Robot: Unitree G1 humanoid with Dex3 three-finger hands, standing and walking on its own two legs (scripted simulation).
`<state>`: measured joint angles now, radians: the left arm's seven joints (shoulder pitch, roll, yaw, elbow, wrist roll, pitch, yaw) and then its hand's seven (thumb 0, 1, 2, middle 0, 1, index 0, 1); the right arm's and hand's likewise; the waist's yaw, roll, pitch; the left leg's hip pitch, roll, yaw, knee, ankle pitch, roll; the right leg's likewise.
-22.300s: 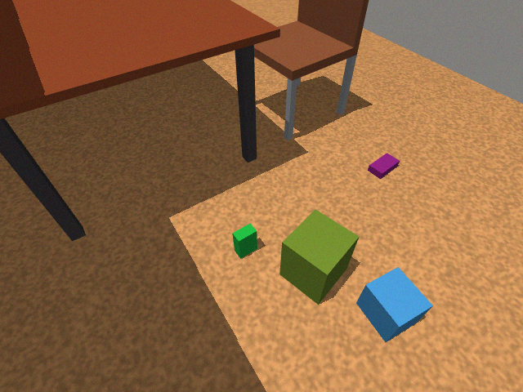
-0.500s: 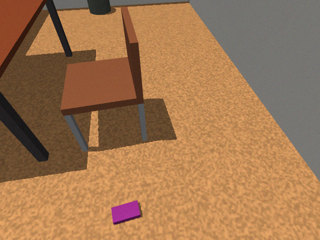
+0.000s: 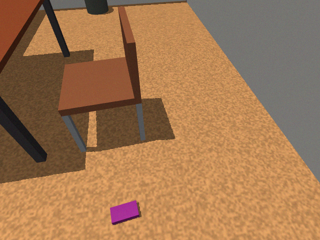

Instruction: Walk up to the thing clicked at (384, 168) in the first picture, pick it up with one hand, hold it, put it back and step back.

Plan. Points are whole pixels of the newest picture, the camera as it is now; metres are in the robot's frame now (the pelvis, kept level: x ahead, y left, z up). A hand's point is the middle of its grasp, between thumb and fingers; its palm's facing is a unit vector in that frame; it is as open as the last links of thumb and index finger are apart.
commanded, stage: stand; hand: left
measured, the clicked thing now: (124, 212) +0.42 +0.23 -0.76
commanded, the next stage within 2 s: none
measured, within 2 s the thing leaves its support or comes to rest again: neither
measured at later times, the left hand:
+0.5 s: hand out of the picture +0.06 +0.25 -0.16, palm faces -0.03 -0.94 -0.33, open 7.3 cm
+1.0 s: hand out of the picture +0.07 +0.25 -0.16, palm faces -0.03 -0.94 -0.33, open 7.3 cm
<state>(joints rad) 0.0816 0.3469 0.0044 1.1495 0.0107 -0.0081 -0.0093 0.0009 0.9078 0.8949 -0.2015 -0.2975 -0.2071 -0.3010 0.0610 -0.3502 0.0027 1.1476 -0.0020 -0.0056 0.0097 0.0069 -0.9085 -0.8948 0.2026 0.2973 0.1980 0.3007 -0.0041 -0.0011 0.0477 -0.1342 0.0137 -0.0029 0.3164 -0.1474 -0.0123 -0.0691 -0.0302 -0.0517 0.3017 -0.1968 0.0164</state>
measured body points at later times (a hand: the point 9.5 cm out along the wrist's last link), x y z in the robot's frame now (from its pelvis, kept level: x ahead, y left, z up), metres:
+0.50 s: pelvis +0.00 +0.00 +0.00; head +0.01 +0.00 +0.45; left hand +0.07 +0.30 -0.13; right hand +0.07 -0.31 -0.14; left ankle +0.02 +0.13 -0.75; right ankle -0.02 -0.13 -0.75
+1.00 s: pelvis +0.00 +0.00 +0.00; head +0.02 +0.00 +0.45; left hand +0.08 +0.30 -0.14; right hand +0.08 -0.31 -0.13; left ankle +0.02 +0.13 -0.75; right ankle -0.02 -0.13 -0.75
